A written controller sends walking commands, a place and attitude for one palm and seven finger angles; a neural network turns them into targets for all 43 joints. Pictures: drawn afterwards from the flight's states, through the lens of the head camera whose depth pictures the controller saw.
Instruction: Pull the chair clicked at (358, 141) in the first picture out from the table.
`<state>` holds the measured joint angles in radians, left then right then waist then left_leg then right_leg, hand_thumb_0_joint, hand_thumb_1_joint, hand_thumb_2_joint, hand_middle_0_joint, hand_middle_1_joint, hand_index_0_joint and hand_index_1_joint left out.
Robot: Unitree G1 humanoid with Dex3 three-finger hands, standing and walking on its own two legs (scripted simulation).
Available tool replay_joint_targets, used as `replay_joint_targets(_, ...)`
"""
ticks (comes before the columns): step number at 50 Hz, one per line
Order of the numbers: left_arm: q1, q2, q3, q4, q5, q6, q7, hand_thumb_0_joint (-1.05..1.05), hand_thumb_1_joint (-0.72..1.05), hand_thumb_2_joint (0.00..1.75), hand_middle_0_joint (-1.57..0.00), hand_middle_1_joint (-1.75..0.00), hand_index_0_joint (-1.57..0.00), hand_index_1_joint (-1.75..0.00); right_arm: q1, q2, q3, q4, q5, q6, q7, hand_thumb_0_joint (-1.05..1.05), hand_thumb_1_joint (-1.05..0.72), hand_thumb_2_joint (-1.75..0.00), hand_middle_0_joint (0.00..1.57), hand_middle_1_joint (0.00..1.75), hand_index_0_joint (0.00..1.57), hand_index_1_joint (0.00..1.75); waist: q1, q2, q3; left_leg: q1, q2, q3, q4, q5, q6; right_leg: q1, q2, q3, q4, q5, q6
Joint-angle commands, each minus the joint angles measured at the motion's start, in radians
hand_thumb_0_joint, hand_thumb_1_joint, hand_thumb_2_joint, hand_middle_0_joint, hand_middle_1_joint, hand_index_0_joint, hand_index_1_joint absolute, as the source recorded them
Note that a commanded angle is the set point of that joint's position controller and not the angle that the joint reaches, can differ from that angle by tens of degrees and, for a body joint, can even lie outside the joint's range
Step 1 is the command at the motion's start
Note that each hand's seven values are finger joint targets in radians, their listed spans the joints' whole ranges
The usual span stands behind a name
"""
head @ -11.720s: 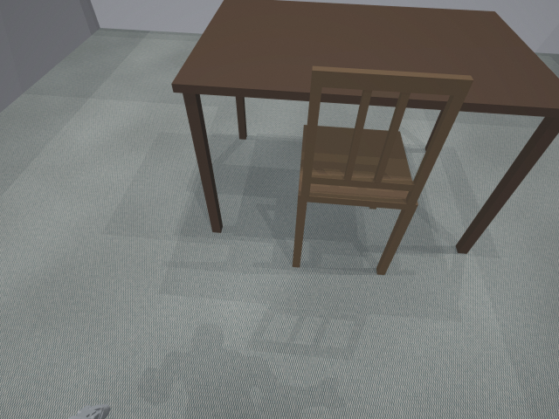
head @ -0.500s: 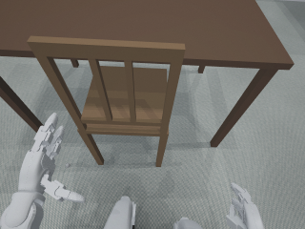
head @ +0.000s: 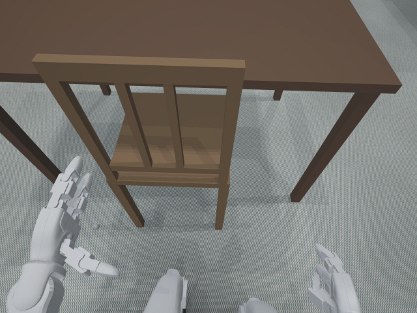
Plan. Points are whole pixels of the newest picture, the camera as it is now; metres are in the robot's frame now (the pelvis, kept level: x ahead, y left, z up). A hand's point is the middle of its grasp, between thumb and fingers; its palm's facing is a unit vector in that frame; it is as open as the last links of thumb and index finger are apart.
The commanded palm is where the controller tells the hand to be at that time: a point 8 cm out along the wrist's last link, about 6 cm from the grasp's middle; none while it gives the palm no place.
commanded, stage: aim the fingers beside a spindle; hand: left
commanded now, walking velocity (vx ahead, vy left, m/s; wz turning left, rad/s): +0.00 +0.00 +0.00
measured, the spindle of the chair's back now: (137, 130) +0.50 +0.21 +0.00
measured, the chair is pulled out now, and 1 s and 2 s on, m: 0.00 0.00 0.00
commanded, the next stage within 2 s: push the fingers through the gap in 1.98 s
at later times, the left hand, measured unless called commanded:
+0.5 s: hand (113, 207) +0.29 +0.20 +0.04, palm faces +0.03 -1.00 -0.05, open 17.0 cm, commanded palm +0.27 +0.25 +0.04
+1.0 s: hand (124, 194) +0.32 +0.19 +0.02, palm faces +0.04 -1.00 -0.05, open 17.0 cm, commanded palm +0.31 +0.24 +0.02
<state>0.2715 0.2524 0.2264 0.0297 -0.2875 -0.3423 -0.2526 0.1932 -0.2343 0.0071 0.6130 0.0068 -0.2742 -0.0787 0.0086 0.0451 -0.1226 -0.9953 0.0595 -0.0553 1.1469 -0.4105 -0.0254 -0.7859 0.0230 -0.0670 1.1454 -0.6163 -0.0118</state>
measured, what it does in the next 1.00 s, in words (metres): stands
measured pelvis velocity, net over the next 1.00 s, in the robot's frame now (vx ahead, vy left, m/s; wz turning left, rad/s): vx -0.01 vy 0.01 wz -0.02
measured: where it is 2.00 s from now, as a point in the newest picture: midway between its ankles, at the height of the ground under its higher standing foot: outside the picture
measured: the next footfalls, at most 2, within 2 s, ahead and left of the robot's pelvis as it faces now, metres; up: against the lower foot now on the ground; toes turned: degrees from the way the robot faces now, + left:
none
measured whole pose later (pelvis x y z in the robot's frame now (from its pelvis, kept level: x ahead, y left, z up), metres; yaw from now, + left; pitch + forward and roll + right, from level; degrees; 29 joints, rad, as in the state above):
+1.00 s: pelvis -0.01 +0.01 -0.02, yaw -1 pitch +19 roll -3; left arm -0.07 0.23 0.19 0.31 -0.20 -0.40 -0.16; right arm 0.19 -0.24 0.01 0.64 -0.01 -0.23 -0.06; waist -0.01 0.04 -0.14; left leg -1.15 0.06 -0.05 1.24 -0.43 -0.01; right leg -0.94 0.02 -0.05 1.25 -0.64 0.00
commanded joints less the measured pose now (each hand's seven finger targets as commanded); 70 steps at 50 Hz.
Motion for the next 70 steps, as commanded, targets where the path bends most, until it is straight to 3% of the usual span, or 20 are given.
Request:
replay_joint_targets(1, -0.117, 0.151, 0.088, -0.172, -0.017, -0.071, -0.003, 0.0, -0.5, 0.3, -0.06, -0.08, -0.06, -0.08, -0.02, -0.131, -0.054, -0.126, 0.001, -0.053, -0.015, 0.0, -0.9, -0.9, 0.2, 0.3, 0.2, 0.3, -0.018, -0.016, -0.228, 0.302, -0.053, 0.01, -0.114, 0.155, 0.042, -0.028, 0.025, 0.058, -0.206, 0.293, 0.011)
replay_joint_targets(7, -0.167, 0.111, 0.017, -0.176, 0.001, -0.089, 0.004, 0.0, -0.5, 0.3, -0.06, -0.08, -0.06, -0.08, -0.017, -0.137, -0.052, -0.132, -0.003, -0.068, -0.013, 0.0, -0.9, -0.9, 0.2, 0.3, 0.2, 0.3, -0.026, 0.02, -0.243, 0.322, -0.05, 0.002, -0.11, 0.13, 0.044, -0.081, 0.027, 0.041, -0.185, 0.249, 0.004)
replay_joint_targets(14, -0.243, 0.157, 0.068, -0.128, 0.028, -0.078, 0.05, 0.0, -0.5, 0.3, -0.06, -0.08, -0.06, -0.08, -0.014, -0.143, -0.05, -0.126, -0.007, -0.057, -0.013, 0.0, -0.9, -0.9, 0.2, 0.3, 0.2, 0.3, -0.011, 0.018, -0.275, 0.304, -0.045, 0.001, -0.113, 0.098, 0.043, -0.097, 0.03, 0.035, -0.173, 0.203, -0.001)
replay_joint_targets(17, -0.259, 0.126, 0.034, -0.117, 0.031, -0.076, 0.06, 0.0, -0.5, 0.3, -0.06, -0.08, -0.06, -0.08, -0.014, -0.141, -0.048, -0.131, -0.009, -0.052, -0.008, 0.0, -0.9, -0.9, 0.2, 0.3, 0.2, 0.3, -0.016, 0.026, -0.279, 0.313, -0.047, 0.001, -0.117, 0.097, 0.042, -0.1, 0.028, 0.032, -0.173, 0.209, -0.001)
replay_joint_targets(19, -0.285, 0.152, 0.055, -0.089, 0.042, -0.074, 0.068, 0.0, -0.5, 0.3, -0.06, -0.08, -0.06, -0.08, -0.012, -0.147, -0.048, -0.123, -0.011, -0.049, -0.008, 0.0, -0.9, -0.9, 0.2, 0.3, 0.2, 0.3, -0.017, 0.02, -0.285, 0.305, -0.044, 0.0, -0.111, 0.095, 0.043, -0.112, 0.031, 0.031, -0.167, 0.204, -0.002)
replay_joint_targets(21, -0.287, 0.113, 0.02, -0.091, 0.044, -0.077, 0.068, 0.0, -0.5, 0.3, -0.06, -0.08, -0.06, -0.08, -0.009, -0.142, -0.049, -0.127, -0.013, -0.046, -0.003, 0.0, -0.9, -0.9, 0.2, 0.3, 0.2, 0.3, -0.018, 0.027, -0.301, 0.325, -0.046, 0.001, -0.112, 0.118, 0.041, -0.105, 0.029, 0.025, -0.162, 0.233, -0.002)
replay_joint_targets(25, -0.341, 0.135, 0.034, -0.053, 0.055, -0.078, 0.076, 0.0, -0.5, 0.3, -0.06, -0.08, -0.06, -0.08, -0.002, -0.148, -0.052, -0.117, -0.013, -0.038, -0.003, 0.0, -0.9, -0.9, 0.2, 0.3, 0.2, 0.3, -0.025, 0.008, -0.3, 0.308, -0.042, 0.0, -0.103, 0.109, 0.041, -0.128, 0.03, 0.024, -0.155, 0.223, -0.001)
replay_joint_targets(26, -0.354, 0.115, 0.018, -0.047, 0.052, -0.08, 0.076, 0.0, -0.5, 0.3, -0.06, -0.08, -0.06, -0.08, -0.004, -0.146, -0.051, -0.114, -0.016, -0.038, -0.002, 0.0, -0.9, -0.9, 0.2, 0.3, 0.2, 0.3, -0.028, 0.014, -0.302, 0.309, -0.044, 0.001, -0.1, 0.109, 0.041, -0.129, 0.029, 0.025, -0.154, 0.226, -0.001)
replay_joint_targets(28, -0.346, 0.13, 0.041, -0.029, 0.05, -0.086, 0.076, 0.0, -0.5, 0.3, -0.06, -0.08, -0.06, -0.08, -0.002, -0.148, -0.052, -0.114, -0.015, -0.034, 0.001, 0.0, -0.9, -0.9, 0.2, 0.3, 0.2, 0.3, -0.019, 0.005, -0.303, 0.304, -0.043, 0.0, -0.103, 0.109, 0.039, -0.126, 0.03, 0.021, -0.149, 0.225, -0.003)
replay_joint_targets(31, -0.367, 0.113, 0.019, -0.042, 0.056, -0.098, 0.078, 0.0, -0.5, 0.3, -0.06, -0.08, -0.06, -0.08, -0.002, -0.145, -0.052, -0.115, -0.017, -0.032, 0.005, 0.0, -0.9, -0.9, 0.2, 0.3, 0.2, 0.3, -0.017, 0.047, -0.334, 0.332, -0.044, 0.002, -0.095, 0.141, 0.038, -0.131, 0.029, 0.021, -0.137, 0.252, -0.007)
replay_joint_targets(33, -0.377, 0.102, 0.005, -0.03, 0.06, -0.102, 0.083, 0.0, -0.5, 0.3, -0.06, -0.08, -0.06, -0.08, 0.001, -0.147, -0.055, -0.111, -0.018, -0.028, 0.007, 0.0, -0.9, -0.9, 0.2, 0.3, 0.2, 0.3, -0.028, 0.019, -0.33, 0.334, -0.041, -0.002, -0.09, 0.145, 0.039, -0.146, 0.031, 0.016, -0.132, 0.259, -0.004)
replay_joint_targets(42, -0.467, 0.119, 0.025, 0.046, 0.073, -0.115, 0.091, 0.0, -0.5, 0.3, -0.06, -0.08, -0.06, -0.08, 0.001, -0.147, -0.055, -0.098, -0.019, -0.006, 0.01, 0.0, -0.9, -0.9, 0.2, 0.3, 0.2, 0.3, -0.034, 0.006, -0.325, 0.286, -0.043, 0.005, -0.064, 0.129, 0.039, -0.169, 0.03, 0.026, -0.117, 0.252, -0.004)
replay_joint_targets(43, -0.496, 0.115, 0.02, 0.035, 0.075, -0.121, 0.092, 0.0, -0.5, 0.3, -0.06, -0.08, -0.06, -0.08, 0.0, -0.148, -0.055, -0.095, -0.02, -0.006, 0.01, 0.0, -0.9, -0.9, 0.2, 0.3, 0.2, 0.3, -0.034, 0.032, -0.341, 0.296, -0.042, 0.003, -0.061, 0.122, 0.037, -0.182, 0.029, 0.024, -0.112, 0.239, -0.005)
replay_joint_targets(48, -0.547, 0.117, 0.013, 0.069, 0.085, -0.125, 0.096, 0.0, -0.5, 0.3, -0.06, -0.08, -0.06, -0.08, 0.011, -0.152, -0.059, -0.087, -0.021, -0.001, 0.011, 0.0, -0.9, -0.9, 0.2, 0.3, 0.2, 0.3, -0.035, 0.039, -0.385, 0.316, -0.04, -0.002, -0.047, 0.142, 0.036, -0.196, 0.029, 0.023, -0.099, 0.254, -0.008)
replay_joint_targets(51, -0.561, 0.107, 0.008, 0.109, 0.089, -0.116, 0.099, 0.0, -0.5, 0.3, -0.06, -0.08, -0.06, -0.08, 0.014, -0.15, -0.058, -0.085, -0.022, 0.008, 0.014, 0.0, -0.9, -0.9, 0.2, 0.3, 0.2, 0.3, -0.038, 0.03, -0.379, 0.303, -0.043, 0.003, -0.039, 0.148, 0.037, -0.197, 0.028, 0.025, -0.096, 0.268, -0.007)
replay_joint_targets(53, -0.573, 0.137, 0.044, 0.132, 0.087, -0.119, 0.102, 0.0, -0.5, 0.3, -0.06, -0.08, -0.06, -0.08, 0.021, -0.154, -0.06, -0.078, -0.023, 0.016, 0.014, 0.0, -0.9, -0.9, 0.2, 0.3, 0.2, 0.3, -0.034, -0.003, -0.39, 0.293, -0.04, 0.002, -0.034, 0.16, 0.037, -0.191, 0.03, 0.026, -0.091, 0.285, -0.007)
replay_joint_targets(55, -0.574, 0.128, 0.037, 0.128, 0.09, -0.124, 0.105, 0.0, -0.5, 0.3, -0.06, -0.08, -0.06, -0.08, 0.018, -0.15, -0.059, -0.087, -0.024, 0.022, 0.019, 0.0, -0.9, -0.9, 0.2, 0.3, 0.2, 0.3, -0.027, 0.032, -0.406, 0.3, -0.044, 0.007, -0.032, 0.168, 0.035, -0.191, 0.029, 0.026, -0.084, 0.288, -0.007)
replay_joint_targets(63, -0.665, 0.12, 0.025, 0.202, 0.094, -0.151, 0.109, 0.0, -0.5, 0.3, -0.06, -0.08, -0.06, -0.08, 0.029, -0.153, -0.061, -0.067, -0.023, 0.04, 0.023, 0.0, -0.9, -0.9, 0.2, 0.3, 0.2, 0.3, -0.052, -0.003, -0.383, 0.252, -0.043, 0.01, -0.008, 0.13, 0.039, -0.227, 0.03, 0.036, -0.081, 0.263, -0.004)
replay_joint_targets(64, -0.671, 0.152, 0.06, 0.214, 0.095, -0.157, 0.111, 0.0, -0.5, 0.3, -0.06, -0.08, -0.06, -0.08, 0.034, -0.156, -0.062, -0.065, -0.023, 0.04, 0.02, 0.0, -0.9, -0.9, 0.2, 0.3, 0.2, 0.3, -0.04, -0.004, -0.392, 0.243, -0.044, 0.01, -0.004, 0.135, 0.039, -0.222, 0.033, 0.038, -0.074, 0.265, -0.008)
replay_joint_targets(70, -0.73, 0.136, 0.043, 0.26, 0.102, -0.169, 0.111, 0.0, -0.5, 0.3, -0.06, -0.08, -0.06, -0.08, 0.044, -0.157, -0.065, -0.053, -0.024, 0.05, 0.022, 0.0, -0.9, -0.9, 0.2, 0.3, 0.2, 0.3, -0.053, 0.004, -0.416, 0.247, -0.042, 0.012, 0.012, 0.137, 0.039, -0.251, 0.03, 0.041, -0.064, 0.268, -0.005)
